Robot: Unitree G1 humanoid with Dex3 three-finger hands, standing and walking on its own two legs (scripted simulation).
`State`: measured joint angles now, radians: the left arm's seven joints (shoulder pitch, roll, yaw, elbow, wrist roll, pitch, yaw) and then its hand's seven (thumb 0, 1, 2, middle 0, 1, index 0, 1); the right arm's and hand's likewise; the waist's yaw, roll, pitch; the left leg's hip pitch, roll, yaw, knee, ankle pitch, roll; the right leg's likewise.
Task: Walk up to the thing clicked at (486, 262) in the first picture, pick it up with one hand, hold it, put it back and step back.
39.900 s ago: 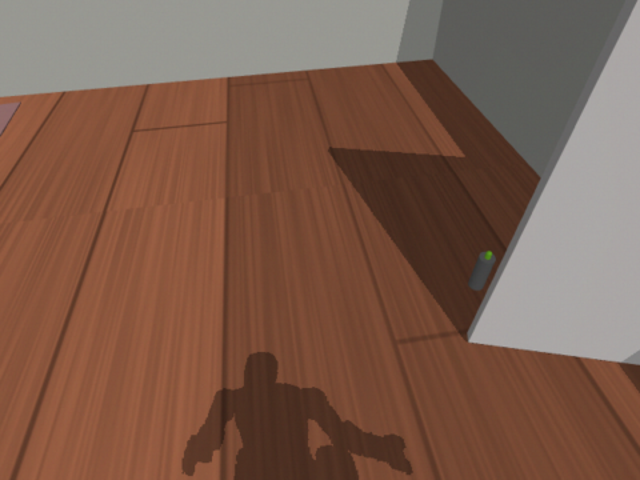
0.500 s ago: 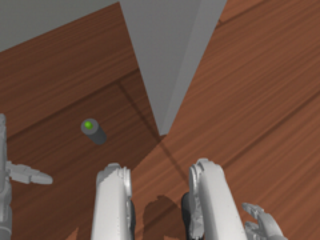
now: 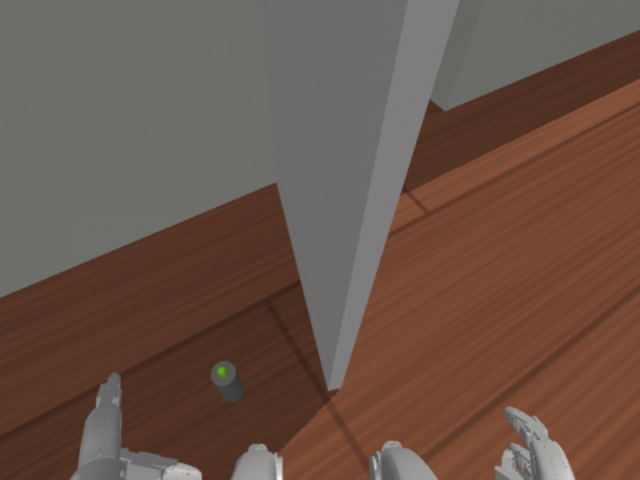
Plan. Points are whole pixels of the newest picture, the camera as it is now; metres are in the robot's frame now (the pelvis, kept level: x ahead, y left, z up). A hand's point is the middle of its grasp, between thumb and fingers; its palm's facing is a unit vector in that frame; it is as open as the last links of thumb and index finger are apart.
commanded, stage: home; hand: left
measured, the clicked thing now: (227, 381) +0.42 +0.23 -0.56
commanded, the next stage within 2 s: none
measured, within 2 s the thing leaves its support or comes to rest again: neither
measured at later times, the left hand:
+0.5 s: hand (150, 466) +0.19 +0.19 +0.01, palm faces +0.13 -0.95 -0.29, open 17.5 cm
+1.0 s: hand (159, 466) +0.19 +0.18 +0.01, palm faces +0.12 -0.95 -0.28, open 17.5 cm
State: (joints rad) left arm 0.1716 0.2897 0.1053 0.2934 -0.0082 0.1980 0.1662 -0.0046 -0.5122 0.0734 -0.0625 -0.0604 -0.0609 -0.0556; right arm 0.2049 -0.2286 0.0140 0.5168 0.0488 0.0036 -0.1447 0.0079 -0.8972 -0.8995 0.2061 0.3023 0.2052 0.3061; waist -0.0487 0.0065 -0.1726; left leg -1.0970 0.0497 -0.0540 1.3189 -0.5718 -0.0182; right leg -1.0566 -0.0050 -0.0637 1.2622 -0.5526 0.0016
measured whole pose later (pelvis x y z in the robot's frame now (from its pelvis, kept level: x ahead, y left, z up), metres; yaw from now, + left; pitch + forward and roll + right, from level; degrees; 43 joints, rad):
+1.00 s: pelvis +0.02 +0.00 +0.07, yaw +1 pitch +8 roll -2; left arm 0.46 0.21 -0.02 0.01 -0.02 0.28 0.13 -0.01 -0.56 0.05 -0.05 -0.05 -0.05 -0.05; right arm 0.29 -0.20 0.04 0.50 0.02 -0.10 -0.18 0.01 -0.90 -0.90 0.21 0.30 0.21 0.31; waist -0.03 0.03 -0.11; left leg -0.62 0.04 -0.04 0.95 -0.47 -0.02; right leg -0.58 -0.01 -0.06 0.90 -0.45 0.00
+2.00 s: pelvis +0.02 +0.00 +0.07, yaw +1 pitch +7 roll -2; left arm 0.45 0.20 -0.01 0.03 -0.02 0.27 0.13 -0.01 -0.55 0.05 -0.05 -0.06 -0.05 -0.05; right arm 0.28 -0.20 0.03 0.52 0.01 -0.12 -0.19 0.01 -0.90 -0.90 0.21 0.30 0.20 0.31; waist -0.02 0.03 -0.10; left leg -0.61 0.04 -0.03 0.94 -0.47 -0.02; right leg -0.57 -0.01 -0.06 0.90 -0.45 0.00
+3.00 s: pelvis +0.01 +0.02 +0.12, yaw +1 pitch -3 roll +0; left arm 0.21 0.31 0.00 1.01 0.02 0.00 0.02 0.01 0.90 0.90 -0.20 -0.30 -0.20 -0.30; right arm 0.18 -0.29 -0.02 1.03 -0.03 0.00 -0.01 0.01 -0.90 -0.90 0.20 0.30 0.20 0.30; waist 0.02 0.00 0.05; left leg -0.20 -0.01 0.01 0.50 -0.24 0.01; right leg -0.19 -0.05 -0.03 0.48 -0.24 0.03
